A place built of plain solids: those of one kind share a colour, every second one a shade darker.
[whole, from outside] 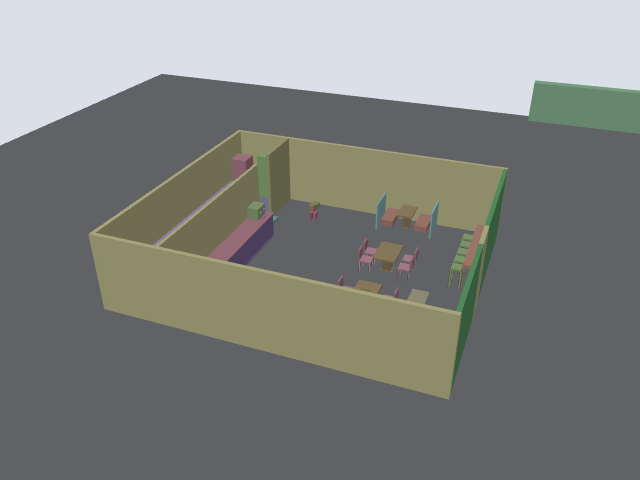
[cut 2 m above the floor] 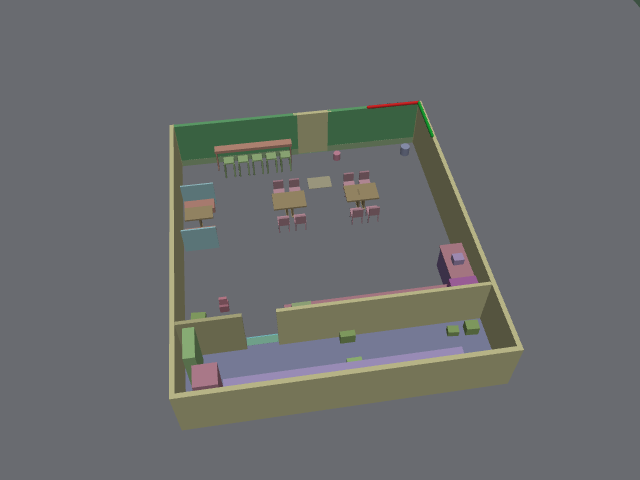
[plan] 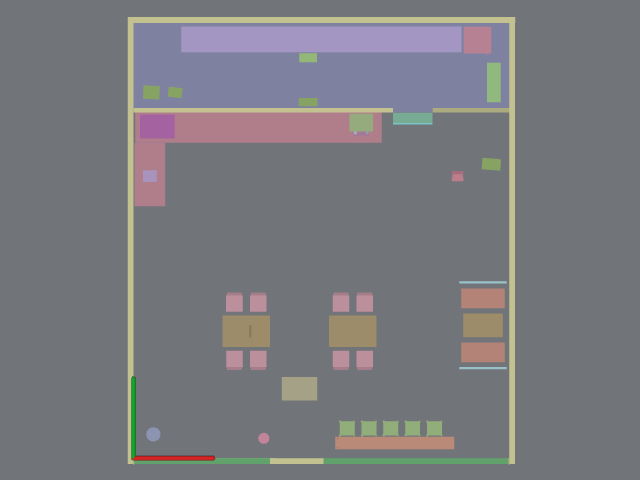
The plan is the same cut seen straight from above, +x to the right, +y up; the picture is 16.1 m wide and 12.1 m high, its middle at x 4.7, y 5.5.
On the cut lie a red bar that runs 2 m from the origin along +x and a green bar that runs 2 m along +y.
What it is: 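A small cafe of the 2010s to 2020s; 9.5 x 11.0 m, ceiling 2.8 m, a street door 0.95 x 2.1 m in the glazed front; tables 0.75 m, chairs 0.45 m, bar tops 1.06 m, a counter 1.0 m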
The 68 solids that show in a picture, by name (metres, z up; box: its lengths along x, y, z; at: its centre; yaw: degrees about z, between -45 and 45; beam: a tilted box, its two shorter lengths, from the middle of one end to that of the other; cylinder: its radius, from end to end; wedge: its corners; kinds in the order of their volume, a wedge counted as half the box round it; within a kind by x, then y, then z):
{
 "street_hedge_1": {"box": [0.6, 16.6, 2.25], "at": [24.17, -8.3, 1.07]},
 "wall_1": {"box": [0.15, 11.27, 2.86], "at": [-0.07, 5.49, 1.38]},
 "wall_2": {"box": [6.54, 0.12, 2.86], "at": [3.27, 8.77, 1.38]},
 "wall_3": {"box": [1.5, 0.15, 2.86], "at": [4.18, -0.07, 1.38]},
 "wall_4": {"box": [9.77, 0.15, 2.86], "at": [4.74, 11.04, 1.38]},
 "wall_5": {"box": [1.93, 0.12, 2.86], "at": [8.51, 8.77, 1.38]},
 "wall_6": {"box": [0.15, 11.27, 2.86], "at": [9.54, 5.49, 1.38]},
 "counter_1": {"box": [0.7, 1.6, 1.05], "at": [0.41, 7.21, 0.47]},
 "counter_2": {"box": [6.18, 0.7, 1.05], "at": [3.15, 8.36, 0.47]},
 "back_worktop_1": {"box": [7.07, 0.65, 0.95], "at": [4.74, 10.56, 0.57]},
 "zone_back_1": {"box": [9.47, 2.26, 0.2], "at": [4.74, 9.84, 0.05]},
 "window_wall_1": {"box": [3.58, 0.15, 2.86], "at": [1.79, -0.07, 1.38]},
 "window_wall_2": {"box": [4.68, 0.15, 2.86], "at": [7.13, -0.07, 1.38]},
 "back_fridge_1": {"box": [0.7, 0.68, 1.9], "at": [8.67, 10.54, 1.05]},
 "shelf_1": {"box": [0.35, 1.0, 1.95], "at": [9.09, 9.47, 1.07]},
 "bench_upholstered_1": {"box": [1.1, 0.5, 0.25], "at": [8.81, 2.67, 0.33]},
 "bench_upholstered_2": {"box": [1.1, 0.5, 0.25], "at": [8.81, 4.03, 0.33]},
 "counter_top_1": {"box": [0.78, 1.6, 0.04], "at": [0.41, 7.15, 1.02]},
 "counter_top_2": {"box": [6.22, 0.78, 0.04], "at": [3.15, 8.34, 1.02]},
 "display_1": {"box": [0.88, 0.61, 0.43], "at": [0.6, 8.36, 1.26]},
 "meeting_table_1": {"box": [1.2, 0.8, 0.07], "at": [2.84, 3.2, 0.71]},
 "meeting_table_2": {"box": [0.06, 0.32, 0.8], "at": [5.43, 3.2, 0.35]},
 "meeting_table_3": {"box": [1.2, 0.8, 0.07], "at": [5.53, 3.2, 0.71]},
 "meeting_table_4": {"box": [0.06, 0.32, 0.8], "at": [8.81, 3.35, 0.35]},
 "meeting_table_5": {"box": [1.0, 0.6, 0.07], "at": [8.81, 3.35, 0.71]},
 "booth_back_1": {"box": [1.2, 0.06, 1.15], "at": [8.81, 2.27, 0.53]},
 "booth_back_2": {"box": [1.2, 0.06, 1.15], "at": [8.81, 4.43, 0.53]},
 "box_cardboard_1": {"box": [0.42, 0.34, 0.39], "at": [0.45, 9.22, 0.3], "yaw": -3.5},
 "box_cardboard_2": {"box": [0.35, 0.25, 0.27], "at": [1.05, 9.22, 0.24], "yaw": -6.7},
 "box_cardboard_3": {"box": [0.48, 0.21, 0.44], "at": [4.4, 8.98, 0.32]},
 "box_cardboard_4": {"box": [0.47, 0.29, 0.27], "at": [9.02, 7.41, 0.08], "yaw": -4.6},
 "stallriser_1": {"box": [3.58, 0.05, 0.35], "at": [1.79, -0.02, 0.12]},
 "stallriser_2": {"box": [4.68, 0.05, 0.35], "at": [7.13, -0.02, 0.12]},
 "side_chair_1": {"box": [0.38, 0.08, 0.38], "at": [2.54, 2.26, 0.65]},
 "side_chair_2": {"box": [0.42, 0.42, 0.04], "at": [2.54, 2.5, 0.43]},
 "side_chair_3": {"box": [0.42, 0.42, 0.04], "at": [2.54, 3.9, 0.43]},
 "side_chair_4": {"box": [0.38, 0.08, 0.38], "at": [2.54, 4.14, 0.65]},
 "side_chair_5": {"box": [0.38, 0.08, 0.38], "at": [3.14, 2.26, 0.65]},
 "side_chair_6": {"box": [0.42, 0.42, 0.04], "at": [3.14, 2.5, 0.43]},
 "side_chair_7": {"box": [0.42, 0.42, 0.04], "at": [3.14, 3.9, 0.43]},
 "side_chair_8": {"box": [0.38, 0.08, 0.38], "at": [3.14, 4.14, 0.65]},
 "side_chair_9": {"box": [0.38, 0.08, 0.38], "at": [5.23, 2.26, 0.65]},
 "side_chair_10": {"box": [0.42, 0.42, 0.04], "at": [5.23, 2.5, 0.43]},
 "side_chair_11": {"box": [0.42, 0.42, 0.04], "at": [5.23, 3.9, 0.43]},
 "side_chair_12": {"box": [0.38, 0.08, 0.38], "at": [5.23, 4.14, 0.65]},
 "side_chair_13": {"box": [0.38, 0.08, 0.38], "at": [5.83, 2.26, 0.65]},
 "side_chair_14": {"box": [0.42, 0.42, 0.04], "at": [5.83, 2.5, 0.43]},
 "side_chair_15": {"box": [0.42, 0.42, 0.04], "at": [5.83, 3.9, 0.43]},
 "side_chair_16": {"box": [0.38, 0.08, 0.38], "at": [5.83, 4.14, 0.65]},
 "console_table_1": {"box": [3.0, 0.32, 0.13], "at": [6.58, 0.38, 0.99]},
 "coffee_machine_1": {"box": [0.6, 0.45, 0.45], "at": [5.74, 8.46, 1.26]},
 "suitcase_1": {"box": [0.45, 0.23, 0.72], "at": [4.4, 10.1, 0.46]},
 "back_step_1": {"box": [1.0, 0.3, 0.2], "at": [7.04, 8.56, 0.05]},
 "bar_stool_1": {"box": [0.38, 0.36, 0.06], "at": [5.38, 0.75, 0.73]},
 "bar_stool_2": {"box": [0.38, 0.36, 0.06], "at": [5.93, 0.75, 0.73]},
 "bar_stool_3": {"box": [0.38, 0.36, 0.06], "at": [6.49, 0.75, 0.73]},
 "bar_stool_4": {"box": [0.38, 0.36, 0.06], "at": [7.04, 0.75, 0.73]},
 "bar_stool_5": {"box": [0.38, 0.36, 0.06], "at": [7.58, 0.75, 0.73]},
 "plant_pot_1": {"cylinder": 0.18, "from": [0.5, 0.6, 0.0], "to": [0.5, 0.6, 0.38]},
 "door_mat_1": {"box": [0.9, 0.6, 0.07], "at": [4.18, 1.75, -0.02]},
 "till_1": {"box": [0.35, 0.3, 0.25], "at": [0.41, 7.11, 1.17]},
 "bin_waste_1": {"cylinder": 0.14, "from": [3.29, 0.5, 0.0], "to": [3.29, 0.5, 0.31]},
 "front_corner_1": {"box": [0.04, 0.17, 2.71], "at": [0.0, -0.07, 1.3]},
 "wet_floor_sign_1": {"box": [0.26, 0.1, 0.31], "at": [8.17, 7.11, 0.47]},
 "wet_floor_sign_2": {"box": [0.3, 0.09, 0.36], "at": [8.17, 7.19, 0.13]},
 "counter_kick_1": {"box": [6.18, 0.012, 0.15], "at": [3.15, 8.0, 0.03]},
 "back_nose_1": {"box": [1.0, 0.04, 0.05], "at": [7.04, 8.43, 0.13]},
 "coffee_machine_drip_1": {"box": [0.4, 0.12, 0.03], "at": [5.74, 8.18, 1.05]}
}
